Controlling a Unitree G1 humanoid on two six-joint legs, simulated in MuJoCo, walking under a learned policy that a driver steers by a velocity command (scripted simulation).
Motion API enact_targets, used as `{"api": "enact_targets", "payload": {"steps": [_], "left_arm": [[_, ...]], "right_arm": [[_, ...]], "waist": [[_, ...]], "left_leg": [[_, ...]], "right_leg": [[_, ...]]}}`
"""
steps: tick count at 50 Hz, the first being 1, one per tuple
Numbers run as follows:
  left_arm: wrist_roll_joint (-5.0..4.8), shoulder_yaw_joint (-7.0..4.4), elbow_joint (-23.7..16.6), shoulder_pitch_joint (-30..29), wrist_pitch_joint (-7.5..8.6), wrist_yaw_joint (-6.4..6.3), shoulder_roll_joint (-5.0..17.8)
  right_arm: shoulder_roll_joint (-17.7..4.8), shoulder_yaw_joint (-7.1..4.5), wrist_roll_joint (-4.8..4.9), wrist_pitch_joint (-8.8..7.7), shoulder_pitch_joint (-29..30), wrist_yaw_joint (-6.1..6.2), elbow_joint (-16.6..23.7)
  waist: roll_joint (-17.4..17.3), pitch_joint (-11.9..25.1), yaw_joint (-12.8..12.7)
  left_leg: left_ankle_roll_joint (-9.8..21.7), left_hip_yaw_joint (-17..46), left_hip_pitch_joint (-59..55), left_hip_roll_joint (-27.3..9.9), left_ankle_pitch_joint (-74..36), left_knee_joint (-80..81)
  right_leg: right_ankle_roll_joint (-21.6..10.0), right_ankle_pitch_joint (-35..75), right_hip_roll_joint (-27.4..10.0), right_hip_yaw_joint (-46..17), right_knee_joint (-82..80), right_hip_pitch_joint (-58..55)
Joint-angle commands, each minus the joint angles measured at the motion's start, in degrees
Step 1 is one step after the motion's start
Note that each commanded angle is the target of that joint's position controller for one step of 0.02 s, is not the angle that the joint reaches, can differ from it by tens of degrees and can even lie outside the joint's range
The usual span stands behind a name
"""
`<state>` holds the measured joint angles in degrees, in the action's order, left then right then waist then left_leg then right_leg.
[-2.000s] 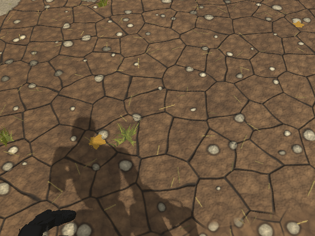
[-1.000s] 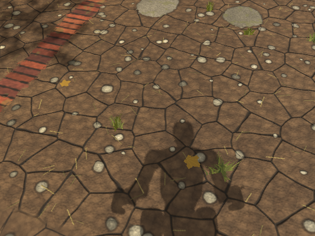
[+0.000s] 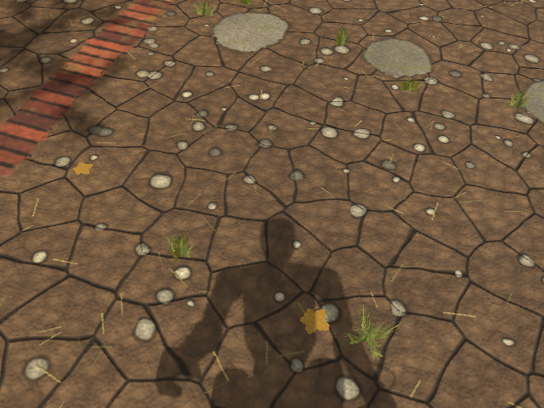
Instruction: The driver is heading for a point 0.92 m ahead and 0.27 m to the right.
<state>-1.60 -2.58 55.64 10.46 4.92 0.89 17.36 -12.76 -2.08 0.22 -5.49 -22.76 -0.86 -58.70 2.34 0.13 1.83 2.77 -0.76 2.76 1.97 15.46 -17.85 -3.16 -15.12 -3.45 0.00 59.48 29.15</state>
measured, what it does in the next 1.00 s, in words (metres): walks ahead: right foot, then left foot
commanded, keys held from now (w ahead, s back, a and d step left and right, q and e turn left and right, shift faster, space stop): w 0.72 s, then w+e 0.28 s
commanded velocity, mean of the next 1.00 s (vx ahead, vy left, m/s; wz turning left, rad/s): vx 0.48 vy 0.00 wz -0.07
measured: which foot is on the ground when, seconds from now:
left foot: down 0.00-0.28, up 0.30-0.80, down 0.82-1.00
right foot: up 0.00-0.26, down 0.28-0.82, up 0.84-1.00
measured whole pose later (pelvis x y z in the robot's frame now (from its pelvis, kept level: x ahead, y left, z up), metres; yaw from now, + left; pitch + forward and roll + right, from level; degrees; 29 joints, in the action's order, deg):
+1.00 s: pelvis +0.58 +0.00 +0.00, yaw -6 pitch +1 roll +1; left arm -2.2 -3.7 54.0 16.7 3.3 -0.5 16.4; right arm -14.0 -3.0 -0.6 -6.3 -10.4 -1.0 -51.0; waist 2.4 -2.1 0.2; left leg 2.5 -7.1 14.0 0.3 9.0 -22.3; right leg -2.4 -18.4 -4.2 -2.8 65.4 28.0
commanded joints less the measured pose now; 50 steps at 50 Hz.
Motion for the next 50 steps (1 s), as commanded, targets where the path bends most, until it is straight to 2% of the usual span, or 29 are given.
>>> {"api": "enact_targets", "payload": {"steps": [1,5,7,10,12,13,14,15,16,17,18,19,21,22,24,27,31,34,38,39,40,41,42,43,44,45,46,47,50], "left_arm": [[0.81,-0.41,-5.0,-7.0,0.73,0.77,2.2],[0.51,0.85,-9.1,-16.5,0.56,0.97,-0.1],[0.16,0.94,-10.4,-18.7,0.52,1.24,0.4],[-0.04,0.41,-11.8,-18.9,0.86,1.89,2.4],[0.04,-0.86,-10.9,-13.4,0.97,1.91,4.9],[-0.03,-2.05,-8.8,-5.7,0.75,1.58,6.7],[-0.14,-3.3,-6.0,4.1,0.34,1.03,8.8],[1.27,-4.5,-4.4,12.5,0.07,0.55,13.5],[1.16,-3.9,-3.3,14.8,-0.05,1.04,12.3],[0.62,-2.63,-3.5,10.7,0.34,1.11,8.0],[0.63,-2.11,-4.7,4.6,0.71,1.04,6.4],[1.19,-1.7,-5.6,0.4,1.12,1.16,5.1],[2.41,-0.97,-5.6,-2.6,1.67,1.62,2.4],[2.18,-0.89,-5.2,-2.5,1.77,1.74,2.1],[1.77,-1.02,-4.1,-0.7,1.98,1.36,3.2],[1.75,-1.5,-2.9,3.1,1.74,0.0,5.4],[1.1,-1.53,-1.9,7.6,1.13,-0.89,6.3],[0.62,-1.6,-0.2,11.8,0.39,-0.99,6.6],[0.44,-2.11,0.8,13.9,-1.21,-1.31,7.2],[0.44,-2.33,0.4,12.9,-1.5,-1.37,7.9],[0.51,-2.33,-0.1,11.5,-1.78,-1.37,8.1],[1.05,-1.64,-1.0,10.8,-1.82,-1.34,6.6],[1.65,0.03,-2.9,14.7,-1.11,-0.93,1.2],[0.93,1.12,-2.0,18.7,-0.07,-0.75,-2.2],[-0.95,-0.91,-2.5,13.5,0.5,-0.82,5.1],[-1.63,-1.5,-4.0,9.2,0.74,-1.08,6.6],[-1.12,-1.69,-4.2,7.2,0.6,-1.49,5.9],[-0.63,-2.07,-3.9,7.6,-0.03,-1.67,4.7],[-0.66,-2.02,-4.2,9.4,-2.37,-1.44,0.6]], "right_arm": [[-7.5,-0.82,-0.2,0.01,-1.9,0.72,1.9],[-9.7,-1.03,-0.23,0.44,-3.6,1.88,1.7],[-10.0,-1.23,0.17,0.38,-5.2,1.97,0.9],[-10.2,-1.73,0.83,0.74,-4.5,2.09,0.5],[-11.5,-2.32,0.4,1.42,-2.8,2.17,1.2],[-11.5,-2.36,0.03,2.04,-2.0,2.18,1.4],[-10.7,-1.94,-0.4,2.43,-1.7,2.18,2.1],[-5.3,-0.37,-1.03,1.93,-7.1,1.52,3.3],[-0.5,1.09,-0.31,0.49,-10.6,1.03,2.1],[-7.1,-0.62,1.7,-0.84,-3.8,0.75,3.6],[-9.5,-1.27,2.71,-1.67,1.5,0.86,5.5],[-9.7,-1.46,2.19,-1.97,4.1,1.36,5.9],[-7.4,-1.81,1.08,-0.84,2.3,1.78,5.5],[-6.1,-1.7,1.0,-0.17,1.5,1.84,5.4],[-5.7,-1.78,0.7,0.8,3.5,2.04,6.5],[-6.5,-1.96,-0.15,0.81,11.2,2.08,9.5],[-4.8,-1.07,0.14,-0.13,20.1,1.07,12.1],[-4.8,-0.58,0.71,-0.4,25.3,0.08,13.9],[-6.9,-0.99,0.85,-1.02,27.5,-1.23,16.2],[-8.1,-1.5,0.83,-1.21,24.9,-1.25,15.8],[-10.0,-2.5,0.8,-1.41,18.9,-1.07,14.3],[-13.2,-3.98,0.46,-1.53,8.5,-0.53,11.5],[-18.9,-5.42,-1.02,-1.45,-0.5,0.04,10.0],[-17.4,-5.0,-0.58,-0.87,-2.8,-0.2,9.0],[-12.2,-3.5,-0.23,-0.81,-0.3,0.01,9.5],[-10.4,-2.9,-0.06,-0.87,4.8,0.27,10.3],[-8.6,-2.37,-0.21,-1.02,8.9,0.25,10.6],[-7.2,-2.02,-0.54,-1.28,11.4,0.09,10.7],[-6.6,-2.15,-1.13,-1.87,13.5,-0.05,9.7]], "waist": [[-7.4,-5.3,0.9],[-7.0,-7.6,2.9],[-7.5,-8.7,3.0],[-7.6,-8.1,0.7],[-9.2,-2.9,-3.0],[-9.7,2.1,-7.0],[-9.1,7.9,-11.3],[1.4,17.1,-10.1],[11.9,24.3,-8.4],[7.9,15.1,-8.9],[4.8,6.4,-7.1],[0.0,2.6,-5.2],[1.0,0.9,-1.2],[1.5,0.5,-0.4],[1.4,-1.6,0.0],[-0.3,-3.8,-1.7],[-0.5,-4.3,-4.6],[-0.6,-5.2,-6.5],[0.3,-4.6,-5.1],[1.4,-3.0,-3.2],[1.9,0.7,0.4],[1.4,7.9,4.9],[-7.3,18.3,5.5],[-17.2,25.8,4.4],[-12.2,18.1,5.4],[-10.3,9.9,4.1],[-7.4,5.4,2.4],[-7.7,2.4,0.5],[-8.1,-0.4,-2.5]], "left_leg": [[7.5,11.7,-6.8,-13.7,-17.5,10.3],[7.4,6.7,0.1,-11.9,-17.2,13.2],[7.5,6.2,-0.1,-13.2,-16.9,14.1],[6.2,5.3,-5.9,-15.9,-23.6,11.3],[4.9,4.2,-9.5,-16.4,-42.4,3.7],[3.9,2.7,-8.8,-15.1,-51.4,-5.3],[2.2,1.4,-2.3,-12.7,-49.5,-17.6],[-0.5,-0.1,18.5,-6.4,-27.5,-39.0],[-1.8,6.0,30.2,2.1,16.6,-53.6],[-0.3,9.3,36.4,-1.1,16.0,-59.7],[0.7,7.1,38.4,-4.2,10.3,-59.2],[0.9,6.1,35.7,-7.0,4.8,-56.2],[0.7,6.2,28.6,-10.3,0.1,-51.9],[0.5,5.9,27.4,-10.8,-0.2,-50.2],[-0.7,5.0,29.2,-11.6,-1.8,-46.0],[-2.7,4.4,35.8,-12.0,-11.1,-35.7],[-3.0,1.2,32.6,-9.0,-22.8,-19.8],[-2.6,0.9,33.3,-7.6,-23.2,-14.3],[-0.4,1.8,32.8,-6.1,-15.0,-9.9],[0.3,1.1,28.5,-4.9,-12.4,-9.3],[1.5,-0.3,19.5,-3.2,-12.0,-8.0],[3.6,1.0,3.6,-4.8,-13.8,-10.0],[10.2,19.3,-21.0,-19.4,-11.3,-11.5],[14.7,39.3,-29.8,-27.4,-1.9,-3.7],[11.5,34.9,-23.9,-25.1,2.4,-1.2],[9.1,26.2,-15.1,-23.5,-0.3,0.7],[8.0,20.1,-7.1,-21.3,-4.1,3.1],[7.0,14.7,-1.0,-19.2,-6.6,5.5],[7.1,5.6,6.6,-17.2,-11.8,9.8]], "right_leg": [[2.0,6.5,-2.9,0.0,-5.2,16.0],[3.6,15.3,0.1,3.2,-21.9,8.5],[3.0,17.6,0.9,3.2,-25.8,6.1],[0.4,16.6,1.1,1.5,-29.6,4.8],[-1.6,13.3,3.5,2.8,-29.0,-3.2],[-3.0,12.1,5.3,4.0,-28.7,-12.6],[-4.7,12.0,3.9,2.6,-28.2,-26.7],[-11.7,4.5,-10.3,-18.0,-28.0,-49.6],[-17.0,-9.9,-18.9,-42.4,-39.6,-56.5],[-13.8,-14.5,-16.4,-40.6,-44.0,-49.5],[-11.8,-10.6,-15.1,-32.2,-45.7,-39.5],[-10.9,-3.3,-13.3,-25.7,-47.4,-30.2],[-9.9,4.8,-9.6,-16.9,-50.3,-19.9],[-10.2,5.7,-8.8,-14.8,-51.6,-17.9],[-11.0,7.8,-8.4,-11.4,-53.8,-15.2],[-11.0,11.6,-8.1,-8.9,-55.1,-17.3],[-8.5,15.0,-5.6,-3.6,-54.8,-19.1],[-8.5,15.5,-7.3,-3.6,-53.1,-25.1],[-7.3,23.4,-11.3,-6.2,-46.8,-34.0],[-6.8,29.8,-11.2,-6.6,-43.8,-34.4],[-5.8,38.1,-9.6,-5.7,-37.2,-33.4],[-4.2,37.4,-6.3,-3.9,-25.3,-27.0],[-0.5,19.0,0.6,-0.4,-3.9,-6.5],[0.9,-18.4,6.5,-4.3,9.2,6.3],[0.3,-17.4,3.3,-8.3,14.4,11.4],[-0.1,-11.8,0.5,-6.6,14.0,13.3],[0.2,-7.0,-1.7,-5.7,11.6,11.3],[0.4,-3.6,-3.4,-5.9,9.0,8.4],[1.0,0.4,-5.1,-5.5,6.8,4.5]]}}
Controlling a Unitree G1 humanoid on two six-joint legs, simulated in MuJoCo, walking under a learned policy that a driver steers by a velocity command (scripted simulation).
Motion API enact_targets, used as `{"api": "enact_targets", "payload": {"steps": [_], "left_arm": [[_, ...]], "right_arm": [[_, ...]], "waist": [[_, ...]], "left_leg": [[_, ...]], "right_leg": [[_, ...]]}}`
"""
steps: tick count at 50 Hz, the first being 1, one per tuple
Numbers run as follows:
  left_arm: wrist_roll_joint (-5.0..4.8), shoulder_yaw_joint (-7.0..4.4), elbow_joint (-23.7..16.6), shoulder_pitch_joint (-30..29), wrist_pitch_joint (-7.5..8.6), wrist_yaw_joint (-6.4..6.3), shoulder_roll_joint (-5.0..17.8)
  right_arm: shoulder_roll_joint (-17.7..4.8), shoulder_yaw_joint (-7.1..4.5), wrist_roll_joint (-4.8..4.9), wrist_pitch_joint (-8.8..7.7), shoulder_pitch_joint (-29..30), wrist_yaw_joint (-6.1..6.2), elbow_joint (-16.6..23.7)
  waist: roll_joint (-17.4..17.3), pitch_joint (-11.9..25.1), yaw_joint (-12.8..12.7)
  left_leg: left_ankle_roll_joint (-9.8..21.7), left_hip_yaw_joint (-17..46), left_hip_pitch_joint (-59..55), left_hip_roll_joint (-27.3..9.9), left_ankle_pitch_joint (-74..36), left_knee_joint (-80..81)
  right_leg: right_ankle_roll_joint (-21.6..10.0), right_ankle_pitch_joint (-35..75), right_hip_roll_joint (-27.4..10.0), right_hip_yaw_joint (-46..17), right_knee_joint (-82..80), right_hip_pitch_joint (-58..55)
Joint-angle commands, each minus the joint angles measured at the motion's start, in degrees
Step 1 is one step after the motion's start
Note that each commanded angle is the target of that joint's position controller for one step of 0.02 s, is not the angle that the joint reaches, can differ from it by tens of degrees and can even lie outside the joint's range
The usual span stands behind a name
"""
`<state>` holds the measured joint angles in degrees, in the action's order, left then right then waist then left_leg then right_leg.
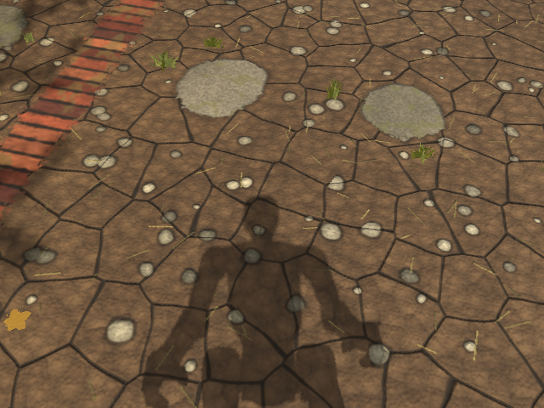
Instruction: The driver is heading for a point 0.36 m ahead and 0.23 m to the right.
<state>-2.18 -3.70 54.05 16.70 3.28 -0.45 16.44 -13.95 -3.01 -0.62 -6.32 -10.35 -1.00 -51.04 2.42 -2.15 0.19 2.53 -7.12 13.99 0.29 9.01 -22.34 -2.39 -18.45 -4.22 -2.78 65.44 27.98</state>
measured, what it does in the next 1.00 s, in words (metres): walks ahead, turning right: right foot, then left foot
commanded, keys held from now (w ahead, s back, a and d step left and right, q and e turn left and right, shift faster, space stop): w+e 0.36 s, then no key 0.64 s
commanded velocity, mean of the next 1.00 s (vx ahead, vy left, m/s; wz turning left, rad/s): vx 0.29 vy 0.00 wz -0.30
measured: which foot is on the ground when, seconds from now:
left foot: down 0.00-0.36, up 0.38-0.80, down 0.82-1.00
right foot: up 0.00-0.34, down 0.36-1.00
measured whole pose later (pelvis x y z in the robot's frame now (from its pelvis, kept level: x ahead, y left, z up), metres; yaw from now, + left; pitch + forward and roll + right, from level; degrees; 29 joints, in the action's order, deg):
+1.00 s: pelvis +0.42 -0.09 -0.01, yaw -19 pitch +1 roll +0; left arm 0.2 -2.4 52.5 10.9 -1.5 -1.3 14.1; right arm -13.1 -2.3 -0.6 -2.2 -4.4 -0.7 -52.0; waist 0.7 -1.0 -0.7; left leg 0.6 -1.7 22.1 -0.3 9.6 -30.4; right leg -2.6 -23.6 2.6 -1.6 29.8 7.5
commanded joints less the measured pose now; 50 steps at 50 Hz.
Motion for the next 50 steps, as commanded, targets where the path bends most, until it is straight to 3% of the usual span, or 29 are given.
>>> {"api": "enact_targets", "payload": {"steps": [1,4,7,12,15,16,17,18,19,20,21,22,23,25,28,30,32,35,39,40,41,42,43,44,45,47,48,49,50], "left_arm": [[0.08,-1.03,-3.5,2.1,-1.24,-0.16,1.5],[0.72,-1.26,-5.8,-1.9,-1.47,0.16,1.5],[1.03,-0.72,-8.0,-7.6,-0.86,1.44,0.6],[1.06,-0.21,-12.7,-16.0,-0.82,3.3,0.6],[0.86,-1.34,-14.2,-13.9,-1.15,3.98,3.0],[0.66,-2.3,-13.5,-9.4,-1.3,3.94,4.6],[0.44,-3.89,-11.7,-1.3,-1.34,3.57,7.3],[0.41,-6.1,-9.2,8.1,-1.82,2.36,12.0],[0.53,-6.83,-9.5,6.0,-1.56,1.69,18.5],[1.7,-5.21,-11.9,7.0,-0.74,1.93,14.3],[2.39,-4.07,-11.5,4.2,0.04,2.12,10.6],[1.91,-3.42,-11.8,0.3,0.54,2.12,8.3],[1.51,-2.76,-12.4,-3.6,0.53,2.0,6.1],[2.56,-2.14,-13.0,-6.4,0.52,1.62,5.0],[2.64,-2.44,-11.7,-6.0,1.01,0.92,6.9],[2.31,-2.25,-11.0,-6.1,0.5,0.25,6.7],[2.2,-2.03,-10.3,-5.9,-0.19,-0.24,6.6],[2.55,-1.58,-8.5,-4.4,-0.95,-0.52,6.3],[2.39,-0.86,-6.8,-5.3,-1.54,-0.5,5.3],[2.02,-0.58,-6.5,-5.8,-1.67,-0.58,4.8],[2.47,-0.41,-6.0,-3.5,-1.42,-0.6,4.4],[3.58,-0.35,-5.6,1.7,-0.85,-0.42,3.8],[3.31,0.1,-4.0,4.4,-0.99,-0.68,2.3],[2.96,0.1,-4.0,1.7,-1.67,-0.79,2.9],[2.48,0.01,-4.3,0.2,-2.57,-0.93,3.2],[2.43,-0.09,-3.4,-0.5,-4.6,-1.09,3.7],[2.41,-0.46,-2.9,-0.9,-5.25,-1.25,5.3],[2.21,-0.72,-2.3,-1.3,-5.48,-1.26,6.3],[2.24,-0.53,-2.0,-1.4,-5.41,-1.17,5.3]], "right_arm": [[-6.1,-1.48,-0.37,-1.2,1.0,0.27,1.7],[-7.5,-2.03,-0.56,-1.02,-0.3,1.23,0.8],[-9.0,-2.42,-0.26,-0.48,-1.4,2.02,0.6],[-11.1,-3.34,1.14,1.4,-6.3,2.48,-0.9],[-13.1,-4.03,1.78,2.74,-5.0,2.74,-0.2],[-13.8,-4.22,1.93,3.26,-4.3,2.84,0.2],[-14.0,-4.13,2.18,3.65,-3.0,2.88,0.6],[-12.5,-3.49,1.31,3.38,-3.6,2.95,1.5],[-2.9,-0.68,-0.92,1.87,-9.6,2.01,4.4],[-6.8,-0.84,1.54,-0.64,-5.6,1.17,4.8],[-9.5,-1.63,3.82,-1.59,-0.6,0.82,5.5],[-9.1,-1.47,3.2,-1.79,-0.5,1.21,5.1],[-9.5,-1.91,1.62,-1.34,-0.4,1.77,4.0],[-9.6,-2.46,0.98,0.61,-2.0,2.02,3.6],[-6.7,-1.88,0.37,2.38,-2.9,2.51,3.6],[-5.8,-1.44,0.18,2.72,-0.8,2.51,4.1],[-5.5,-1.09,0.44,2.64,2.0,2.13,4.5],[-5.9,-1.02,0.75,2.45,5.5,1.47,4.9],[-7.1,-1.34,0.09,1.92,5.9,0.81,4.7],[-7.3,-1.46,-0.32,1.62,3.6,0.69,3.8],[-9.7,-1.96,-0.93,1.33,2.1,0.91,3.2],[-12.7,-2.37,-1.43,1.38,2.6,1.21,3.4],[-8.8,-1.49,-1.28,2.12,2.3,1.34,2.7],[-5.3,-0.67,-0.49,2.97,2.4,1.33,2.3],[-5.0,-0.31,-0.2,3.52,3.7,1.16,2.0],[-6.4,-0.62,0.09,3.91,8.0,0.55,2.6],[-7.1,-0.9,0.29,3.68,8.2,0.3,2.7],[-7.4,-1.06,0.31,3.49,7.6,0.14,2.4],[-7.6,-1.14,0.26,3.38,7.4,0.19,1.6]], "waist": [[-7.5,1.0,-1.2],[-6.1,-0.6,-0.8],[-5.0,-1.7,0.8],[-4.0,-3.8,3.4],[-6.5,-0.5,0.3],[-7.3,2.4,-2.5],[-6.6,6.6,-7.3],[-2.0,11.7,-11.1],[14.0,15.4,-3.0],[7.2,23.9,-6.3],[2.9,16.8,-6.8],[-1.0,11.8,-4.3],[-2.9,8.4,-2.3],[-1.6,7.2,0.6],[-0.9,7.0,2.0],[0.5,7.4,1.5],[1.7,7.9,0.1],[2.2,7.5,-1.8],[2.6,5.8,-0.9],[1.8,6.1,0.8],[-1.0,7.6,0.6],[-6.4,10.8,-3.3],[-10.4,14.2,-3.1],[-11.0,14.0,-1.7],[-10.8,12.7,-1.9],[-8.6,8.6,-3.0],[-6.7,8.0,-2.2],[-4.2,7.7,-1.2],[-4.2,7.9,-1.3]], "left_leg": [[7.6,9.9,-4.1,-15.5,-7.3,15.0],[7.8,4.5,-5.4,-15.0,-10.6,16.0],[6.8,-0.5,-6.8,-14.0,-12.1,16.4],[6.1,-3.7,-17.2,-17.3,-17.4,12.8],[4.2,-5.9,-20.9,-17.8,-39.9,3.7],[3.5,-6.6,-20.6,-17.3,-47.7,-3.6],[1.9,-7.8,-17.1,-15.4,-48.5,-14.7],[-0.9,-8.0,-4.5,-12.9,-34.0,-31.5],[-4.9,-3.5,21.5,-0.7,21.9,-52.6],[-4.4,10.3,27.2,1.6,27.6,-60.1],[-3.2,11.1,30.3,-1.5,22.6,-59.6],[-2.7,10.7,28.3,-4.5,17.8,-54.8],[-3.0,10.1,25.1,-6.7,15.4,-50.5],[-3.4,10.3,17.3,-7.7,13.2,-46.7],[-4.8,8.9,15.9,-6.6,7.8,-38.2],[-5.3,8.4,15.8,-6.1,1.5,-30.2],[-5.4,7.8,13.8,-5.2,-5.2,-22.3],[-5.2,7.9,12.1,-4.1,-9.4,-15.1],[-2.8,8.0,9.8,-3.1,-5.2,-8.2],[-1.6,7.8,5.4,-2.8,-10.9,-2.6],[0.1,10.7,-1.3,-5.5,-29.0,-0.8],[3.6,15.0,-10.3,-10.9,-45.4,-5.4],[9.1,18.3,-14.9,-14.4,-46.2,-7.1],[10.8,20.7,-13.8,-15.5,-40.1,-5.7],[10.4,21.4,-11.3,-15.3,-32.4,-4.2],[6.6,17.7,-4.4,-11.1,-22.8,-4.1],[4.8,15.1,-2.6,-8.9,-21.2,-5.2],[3.7,12.7,-2.7,-6.9,-20.7,-5.8],[3.2,11.8,-3.5,-6.2,-20.3,-6.2]], "right_leg": [[0.5,5.6,-4.5,-2.8,-0.2,7.1],[1.4,13.5,-4.5,-3.1,-8.3,11.1],[1.3,20.9,-3.6,0.4,-19.1,9.6],[-0.8,17.7,-2.2,4.3,-27.2,12.7],[-3.8,9.6,2.1,8.5,-28.1,5.8],[-5.1,7.1,4.5,10.0,-28.1,-0.4],[-7.1,9.5,7.2,10.6,-31.7,-12.1],[-9.9,10.1,4.4,2.6,-33.9,-29.3],[-20.4,10.0,-11.3,-29.0,-38.2,-47.5],[-23.8,12.6,-17.0,-43.7,-47.0,-51.0],[-20.4,24.7,-15.8,-33.1,-46.9,-45.9],[-17.7,34.1,-13.3,-23.7,-45.2,-37.3],[-15.5,39.2,-10.9,-16.9,-45.2,-29.3],[-14.2,45.5,-8.8,-11.5,-47.7,-19.9],[-13.6,53.8,-6.7,-5.5,-49.0,-16.7],[-11.9,53.4,-4.9,-2.3,-48.8,-17.6],[-10.1,50.8,-3.5,-0.3,-48.6,-18.6],[-9.2,46.2,-4.3,-1.2,-48.0,-21.2],[-8.5,42.4,-6.0,-4.5,-42.7,-23.4],[-6.9,39.7,-4.8,-4.5,-40.1,-22.8],[-4.2,34.5,-1.9,-3.8,-37.4,-21.1],[-1.8,22.4,2.0,-2.8,-34.5,-16.0],[0.8,9.2,3.7,-1.6,-32.2,-12.4],[2.0,1.6,4.0,-1.2,-31.9,-11.6],[2.2,-0.1,3.5,-1.2,-32.8,-11.7],[1.4,4.2,3.2,-1.4,-39.2,-15.4],[0.5,8.8,2.9,-1.7,-40.3,-17.3],[-0.7,11.4,2.6,-2.0,-39.7,-16.9],[-1.2,13.4,2.3,-2.3,-39.8,-17.1]]}}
